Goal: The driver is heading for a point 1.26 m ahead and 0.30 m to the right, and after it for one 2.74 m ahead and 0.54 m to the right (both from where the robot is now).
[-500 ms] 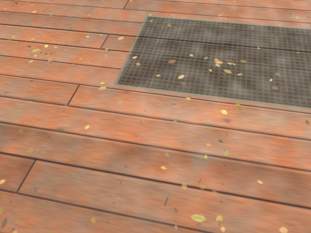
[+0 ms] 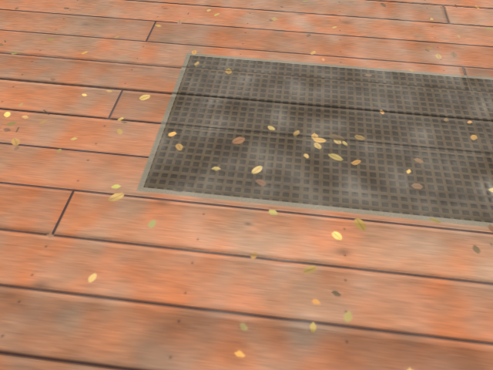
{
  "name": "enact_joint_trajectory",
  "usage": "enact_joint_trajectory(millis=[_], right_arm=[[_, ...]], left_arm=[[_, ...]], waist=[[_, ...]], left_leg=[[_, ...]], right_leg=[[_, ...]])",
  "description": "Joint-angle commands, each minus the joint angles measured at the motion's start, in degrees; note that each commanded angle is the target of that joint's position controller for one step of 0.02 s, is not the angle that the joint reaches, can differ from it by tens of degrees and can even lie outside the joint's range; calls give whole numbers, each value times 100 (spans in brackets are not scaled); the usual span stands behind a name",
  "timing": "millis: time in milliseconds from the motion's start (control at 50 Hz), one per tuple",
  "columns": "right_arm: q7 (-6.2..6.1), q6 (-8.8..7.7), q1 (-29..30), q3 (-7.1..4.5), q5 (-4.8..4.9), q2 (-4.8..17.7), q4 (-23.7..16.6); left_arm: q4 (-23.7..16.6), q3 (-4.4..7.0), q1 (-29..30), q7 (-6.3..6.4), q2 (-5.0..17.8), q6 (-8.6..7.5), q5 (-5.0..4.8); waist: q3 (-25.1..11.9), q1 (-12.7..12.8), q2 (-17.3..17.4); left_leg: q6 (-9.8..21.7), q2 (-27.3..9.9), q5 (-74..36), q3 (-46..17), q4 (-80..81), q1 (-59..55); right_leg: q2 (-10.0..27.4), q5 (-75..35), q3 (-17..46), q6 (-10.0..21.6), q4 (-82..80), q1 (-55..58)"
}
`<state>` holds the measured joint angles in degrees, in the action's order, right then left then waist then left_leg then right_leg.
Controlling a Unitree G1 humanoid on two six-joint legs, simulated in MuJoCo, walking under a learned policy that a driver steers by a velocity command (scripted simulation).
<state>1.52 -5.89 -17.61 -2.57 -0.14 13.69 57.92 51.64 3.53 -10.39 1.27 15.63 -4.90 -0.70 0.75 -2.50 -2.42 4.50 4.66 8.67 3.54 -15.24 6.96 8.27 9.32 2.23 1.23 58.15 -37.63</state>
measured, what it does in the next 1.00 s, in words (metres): walks ahead: right foot, then left foot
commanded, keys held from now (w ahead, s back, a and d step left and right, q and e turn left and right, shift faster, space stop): w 0.56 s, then w+e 0.28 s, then e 0.16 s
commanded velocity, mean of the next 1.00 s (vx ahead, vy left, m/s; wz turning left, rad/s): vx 0.47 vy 0.00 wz -0.14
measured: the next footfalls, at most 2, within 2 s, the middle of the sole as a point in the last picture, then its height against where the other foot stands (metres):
right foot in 0.28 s outside the picture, level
left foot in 0.82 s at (214, 320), level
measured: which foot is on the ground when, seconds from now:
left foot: down 0.00-0.28, up 0.30-0.80, down 0.82-1.00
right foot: up 0.00-0.26, down 0.28-0.82, up 0.84-1.00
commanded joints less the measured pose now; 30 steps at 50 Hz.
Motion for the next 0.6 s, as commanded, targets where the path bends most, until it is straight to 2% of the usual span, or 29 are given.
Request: enact_joint_trajectory(millis=[20,80,140,180,220,240,260,280,300,320,340,360,380,400,420,460,500,600], right_arm=[[-133,-74,255,-128,17,823,-342],[-183,-39,-124,-141,76,936,-249],[-196,37,-516,-158,125,965,-91],[-213,111,-632,-188,134,997,-24],[-227,181,-562,-228,130,1075,-33],[-225,214,-433,-240,118,1122,-73],[-219,251,-343,-203,91,1032,-115],[-217,252,-378,-102,5,835,-252],[-140,125,-1136,130,5,32,-284],[-114,-30,-902,43,117,477,-196],[-93,-124,-304,-81,281,923,-391],[-123,-156,37,-82,288,922,-466],[-160,-134,216,-114,196,863,-479],[-176,-60,125,-138,152,764,-463],[-178,21,22,-129,137,620,-429],[-195,133,17,-120,114,457,-437],[-209,168,427,-137,65,485,-596],[-149,95,1542,-104,43,371,-940]], left_arm=[[-307,55,55,-27,218,-29,45],[-494,-14,758,-114,106,-77,7],[-690,-51,1247,-217,132,-97,-41],[-825,-45,1417,-292,212,-127,-49],[-843,5,1213,-337,373,-153,-59],[-765,77,824,-337,521,-164,-58],[-497,217,-59,-310,757,-161,-52],[-245,349,-1178,-258,1162,-149,9],[-62,469,-1721,-273,1662,-111,54],[-99,295,-1689,-286,1076,-111,44],[-188,201,-1139,-270,822,-126,29],[-316,145,-612,-263,676,-130,45],[-352,100,-307,-284,514,-135,78],[-344,63,-184,-299,400,-156,126],[-304,54,-176,-319,343,-165,129],[-191,83,-338,-300,455,-200,97],[-97,125,-522,-232,604,-194,95],[89,124,-979,-115,650,-111,23]], waist=[[341,206,482],[382,-42,460],[483,-199,440],[486,-169,461],[310,33,584],[44,287,684],[-497,725,639],[-1372,1103,254],[-2202,779,-1264],[-2286,924,-976],[-1353,830,-699],[-848,656,-250],[-469,502,1],[-357,305,-122],[-313,212,-174],[-175,126,-137],[4,177,-48],[251,469,-51]], left_leg=[[879,-1521,-682,-1023,1061,456],[745,-1434,-720,-755,1055,255],[733,-1658,-758,-775,837,-396],[669,-1878,-1016,-842,566,-904],[555,-1989,-1791,-852,172,-1203],[472,-1914,-2781,-754,-316,-1212],[331,-1622,-3507,-527,-1351,-989],[138,-1294,-2510,-283,-3013,81],[-280,-198,780,-187,-5218,2501],[-181,-236,2370,-1072,-5952,3191],[-69,-568,1995,-1033,-6153,3626],[-57,-893,1437,-857,-5926,3486],[-88,-1083,1081,-776,-5551,3268],[-106,-1253,829,-806,-5271,2892],[-140,-1292,709,-786,-5105,2663],[-231,-1341,529,-706,-4776,2680],[-343,-1377,55,-684,-4218,3086],[-450,-1143,-1327,-499,-2406,3057]], right_leg=[[98,-1019,34,-110,-1037,-116],[-160,-1641,-221,-122,-2086,175],[-260,-1520,-210,-73,-2570,30],[-301,-1136,-163,56,-2782,-82],[-434,-668,-244,211,-2924,319],[-619,-511,-404,320,-2987,958],[-802,-575,-552,489,-3067,2151],[-38,-650,288,840,-2852,3973],[1348,509,3084,1801,-3388,6132],[1419,955,3996,1746,-4059,6177],[1235,766,3089,1430,-4128,5419],[1024,141,2318,1290,-4260,4535],[799,-381,1762,1208,-4450,3789],[615,-634,1373,1126,-4629,3328],[506,-721,1175,1129,-4792,3079],[451,-1058,847,1213,-4994,2838],[459,-1249,668,1259,-5134,2887],[198,-1105,250,1048,-5231,2966]])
